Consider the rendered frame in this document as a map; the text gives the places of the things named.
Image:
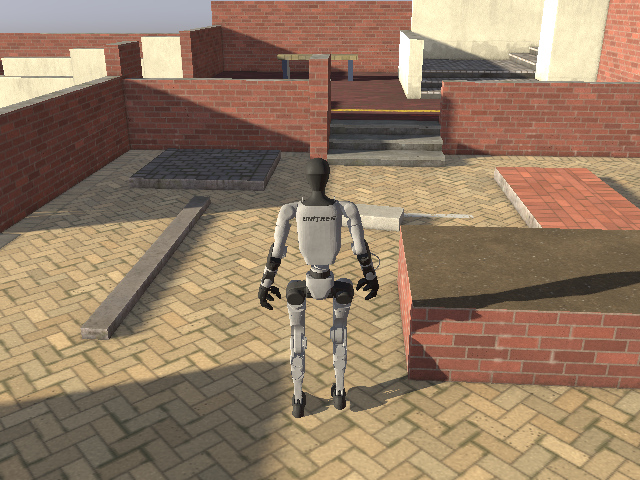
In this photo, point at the robot left hand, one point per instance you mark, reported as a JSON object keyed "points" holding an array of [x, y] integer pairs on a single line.
{"points": [[263, 295]]}

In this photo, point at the right robot upper arm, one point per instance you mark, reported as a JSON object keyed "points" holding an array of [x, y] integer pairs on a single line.
{"points": [[350, 210]]}

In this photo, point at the right robot forearm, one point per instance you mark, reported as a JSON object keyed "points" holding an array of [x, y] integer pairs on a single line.
{"points": [[367, 264]]}

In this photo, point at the robot torso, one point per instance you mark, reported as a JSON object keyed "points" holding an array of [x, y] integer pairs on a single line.
{"points": [[319, 238]]}

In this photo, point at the robot right hand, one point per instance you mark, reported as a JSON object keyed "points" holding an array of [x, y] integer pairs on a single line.
{"points": [[371, 284]]}

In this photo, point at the left robot upper arm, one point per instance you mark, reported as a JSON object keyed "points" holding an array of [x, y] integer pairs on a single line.
{"points": [[286, 213]]}

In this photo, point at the left robot forearm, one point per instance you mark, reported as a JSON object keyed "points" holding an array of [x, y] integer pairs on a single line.
{"points": [[271, 269]]}

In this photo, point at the robot right foot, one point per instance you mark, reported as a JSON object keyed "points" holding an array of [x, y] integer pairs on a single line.
{"points": [[339, 401]]}

